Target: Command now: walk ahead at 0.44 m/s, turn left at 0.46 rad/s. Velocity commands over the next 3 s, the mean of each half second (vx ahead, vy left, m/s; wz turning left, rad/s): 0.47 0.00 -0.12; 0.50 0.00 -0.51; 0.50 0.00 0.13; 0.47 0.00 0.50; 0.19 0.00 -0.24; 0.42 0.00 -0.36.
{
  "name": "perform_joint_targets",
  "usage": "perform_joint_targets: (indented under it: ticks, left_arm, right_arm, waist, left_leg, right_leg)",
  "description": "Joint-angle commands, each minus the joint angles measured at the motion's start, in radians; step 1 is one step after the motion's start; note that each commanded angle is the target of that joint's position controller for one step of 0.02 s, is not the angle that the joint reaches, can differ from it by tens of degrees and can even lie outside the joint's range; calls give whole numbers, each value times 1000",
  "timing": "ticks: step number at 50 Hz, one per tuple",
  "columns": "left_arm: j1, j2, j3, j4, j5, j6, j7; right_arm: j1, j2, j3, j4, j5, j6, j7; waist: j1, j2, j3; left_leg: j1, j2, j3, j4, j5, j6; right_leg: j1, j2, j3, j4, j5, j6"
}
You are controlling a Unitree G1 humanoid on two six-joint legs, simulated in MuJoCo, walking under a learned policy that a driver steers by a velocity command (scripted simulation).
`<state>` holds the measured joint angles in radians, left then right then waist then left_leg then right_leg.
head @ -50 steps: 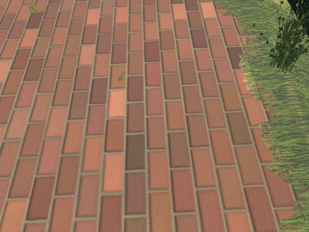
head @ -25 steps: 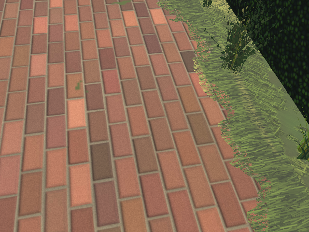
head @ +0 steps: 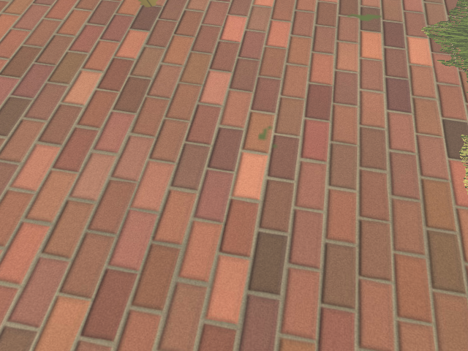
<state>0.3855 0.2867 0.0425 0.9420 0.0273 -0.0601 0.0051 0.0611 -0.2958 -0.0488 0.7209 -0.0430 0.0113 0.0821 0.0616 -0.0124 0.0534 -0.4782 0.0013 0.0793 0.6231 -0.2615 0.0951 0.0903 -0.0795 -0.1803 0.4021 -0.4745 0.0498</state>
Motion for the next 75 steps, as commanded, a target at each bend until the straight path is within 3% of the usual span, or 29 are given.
perform_joint_targets:
  ticks: [1, 2, 3, 5, 7, 12, 21, 24, 26, 27, 28, 29, 30, 32, 33, 35, 38, 48, 50, 52, 53, 54, 55, 56, 57, 59, 62, 71, 75]
  left_arm:
    - [13, 85, 3, -101, -22, -8, -9]
    - [-13, 53, -4, -130, -12, -19, -19]
    - [-112, 122, 14, -137, -9, -17, -19]
    - [-89, 81, 3, -112, -25, -23, -27]
    - [1, 66, 2, -59, -1, 10, -35]
    - [-91, 49, 15, -68, -9, 37, -49]
    - [-355, -20, -18, -172, 5, 24, -69]
    - [-296, 5, -11, -170, 4, 28, -61]
    - [-129, 47, 8, -128, 6, 27, -51]
    - [-4, 80, 26, -92, 12, 20, -44]
    - [120, 149, 55, -72, 23, 20, -28]
    - [57, 256, 85, -98, 14, 33, -19]
    - [54, 230, 86, -94, -22, 40, -20]
    - [-50, 123, 60, -97, -22, 38, -9]
    - [-82, 96, 50, -97, -21, 29, -6]
    - [-102, 90, 43, -103, -24, 9, -6]
    - [-66, 137, 54, -96, -26, -9, -10]
    - [78, 147, 58, -87, -12, 4, 3]
    - [39, 156, 57, -95, -8, -3, 9]
    - [9, 163, 54, -93, -10, -13, 3]
    - [14, 116, 39, -111, -15, -20, -5]
    - [159, 33, 24, -122, -46, -19, -9]
    - [144, 100, 27, -101, -11, -15, -3]
    - [54, 109, 30, -113, -1, -13, -8]
    - [-24, 101, 23, -133, 6, -15, -15]
    - [-63, 85, 18, -155, 24, -4, -26]
    - [-74, 51, 3, -165, 28, 9, -35]
    - [-390, 29, -30, -277, 1, 1, -30]
    - [-306, 57, -17, -269, -4, -18, -16]
  right_arm:
    - [391, -221, -77, 38, -18, -24, -40]
    - [418, -268, -80, 45, 13, -23, -47]
    - [363, -240, -75, 50, 24, -23, -53]
    - [249, -127, -40, 51, 15, -39, -64]
    - [194, -81, -21, 54, 18, -63, -67]
    - [252, -68, -14, 104, 20, -103, -71]
    - [362, -37, 9, 189, 27, -112, -104]
    - [364, -82, 4, 208, 21, -102, -121]
    - [336, -116, -5, 202, 12, -85, -131]
    - [316, -129, -8, 192, 12, -78, -127]
    - [286, -117, -5, 162, 18, -83, -117]
    - [344, -6, 12, 97, 30, -94, -92]
    - [244, -78, 5, 76, 18, -106, -88]
    - [198, -82, 8, 53, 29, -130, -82]
    - [193, -76, 7, 53, 16, -116, -83]
    - [231, -53, 14, 57, -10, -73, -77]
    - [173, -34, 20, 20, -10, -47, -69]
    - [-119, -46, 33, -94, 10, -66, -58]
    - [-34, -72, 23, -72, 10, -75, -61]
    - [191, -115, 0, 0, 7, -92, -77]
    - [337, -170, -15, 18, -10, -102, -93]
    - [407, -281, -47, 37, -23, -92, -95]
    - [360, -214, -41, 46, 8, -78, -83]
    - [268, -141, -27, 28, 20, -76, -77]
    - [224, -94, -16, 29, 19, -79, -70]
    - [225, -62, -4, 58, 25, -87, -70]
    - [291, -77, -11, 99, 38, -100, -66]
    - [400, -117, -40, 136, 34, -80, -70]
    - [358, -140, -54, 116, 30, -71, -77]
  waist:
    - [-206, 170, -284]
    - [-185, 261, -364]
    - [-193, 114, -237]
    - [-102, 33, -77]
    - [-46, 67, -51]
    - [-53, 70, 25]
    - [-107, 62, 72]
    - [-65, 101, 3]
    - [12, 125, -92]
    - [71, 114, -157]
    - [139, 23, -233]
    - [24, -249, -307]
    - [72, -50, -304]
    - [-14, 71, -68]
    - [-53, 92, -20]
    - [-92, 64, -23]
    - [-89, 18, -19]
    - [34, -61, -23]
    - [-15, -73, -37]
    - [-127, -29, -134]
    - [-183, 40, -247]
    - [-132, 292, -368]
    - [-110, 205, -300]
    - [-93, 95, -148]
    - [-89, 35, -91]
    - [-56, 87, -51]
    - [-43, 108, -71]
    - [-120, 101, -25]
    - [-61, 100, -48]
  left_leg:
    - [754, 170, -365, -198, -316, 157]
    - [790, 395, -840, -401, -314, 217]
    - [694, 370, -701, -387, -179, 201]
    - [452, 284, -417, -385, 90, 136]
    - [340, 222, -268, -437, 183, 92]
    - [375, 191, -98, -507, 313, 51]
    - [536, 198, 73, -479, 685, 7]
    - [631, 218, 111, -307, 1122, -19]
    - [625, 238, 121, -47, 1249, -23]
    - [546, 232, 122, 158, 1114, -19]
    - [353, 178, 143, 482, 754, -24]
    - [-126, -68, 66, 877, -260, -86]
    - [-286, -41, -137, 938, -216, -70]
    - [-255, 64, -143, 735, -69, -64]
    - [-195, 87, -142, 661, -66, -78]
    - [-97, 99, -127, 576, -64, -109]
    - [-107, 102, -85, 430, 12, -144]
    - [-126, 34, -71, -10, 223, -118]
    - [28, 12, -76, -83, 178, -80]
    - [303, -17, -60, -171, 152, -34]
    - [520, 145, -227, -188, 28, 11]
    - [761, 404, -709, -268, -54, 157]
    - [692, 402, -871, -350, -153, 179]
    - [561, 357, -715, -356, -162, 170]
    - [471, 304, -593, -367, -60, 153]
    - [380, 213, -450, -388, 151, 120]
    - [361, 176, -383, -397, 351, 143]
    - [306, 138, -363, -396, 302, 117]
    - [275, 139, -424, -274, 301, 71]
  right_leg:
    - [-564, -60, -39, 713, 541, -78]
    - [-740, 74, 99, 914, -34, -64]
    - [-792, 23, 204, 972, 45, -84]
    - [-712, -49, 210, 839, 171, -108]
    - [-604, -55, 210, 773, 207, -103]
    - [-745, -7, 241, 699, 337, -97]
    - [-754, 52, 72, 267, 500, -117]
    - [-628, 136, 9, 216, 380, -176]
    - [-458, 184, 14, 199, 282, -229]
    - [-291, 193, 54, 128, 276, -265]
    - [-77, 51, 248, 56, 197, -335]
    - [239, -250, 826, 14, 321, -523]
    - [243, -250, 898, -83, 265, -549]
    - [-51, -196, 676, -159, 351, -441]
    - [-156, -140, 596, -168, 452, -401]
    - [-262, -73, 497, -185, 580, -377]
    - [-306, -20, 439, -198, 658, -356]
    - [-91, -30, 494, -97, 744, -264]
    - [-106, -52, 504, -54, 813, -228]
    - [-129, 6, 446, 197, 953, -192]
    - [-253, 59, 400, 440, 736, -172]
    - [-548, 233, 288, 768, 116, -122]
    - [-673, 203, 321, 870, -22, -132]
    - [-705, 153, 323, 886, 64, -131]
    - [-700, 114, 301, 838, 123, -128]
    - [-659, 59, 257, 739, 152, -109]
    - [-637, 49, 215, 656, 154, -70]
    - [-577, 66, 171, 240, 369, -13]
    - [-369, 94, 186, 98, 317, -41]
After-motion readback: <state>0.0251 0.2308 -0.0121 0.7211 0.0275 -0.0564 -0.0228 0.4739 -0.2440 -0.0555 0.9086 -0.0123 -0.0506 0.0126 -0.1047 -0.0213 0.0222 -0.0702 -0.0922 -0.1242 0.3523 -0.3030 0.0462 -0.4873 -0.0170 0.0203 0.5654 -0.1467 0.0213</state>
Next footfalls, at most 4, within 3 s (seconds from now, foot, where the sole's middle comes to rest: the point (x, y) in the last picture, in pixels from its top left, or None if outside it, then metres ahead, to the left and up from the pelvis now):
0.56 right None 0.44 -0.05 -0.76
1.06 left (250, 239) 0.79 0.01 -0.76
1.54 right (332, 211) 0.91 -0.25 -0.76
2.04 left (275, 144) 1.20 -0.06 -0.76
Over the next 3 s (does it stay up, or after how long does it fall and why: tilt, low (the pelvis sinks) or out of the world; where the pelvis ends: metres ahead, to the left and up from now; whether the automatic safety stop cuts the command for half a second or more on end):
stays up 1.29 -0.22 0.00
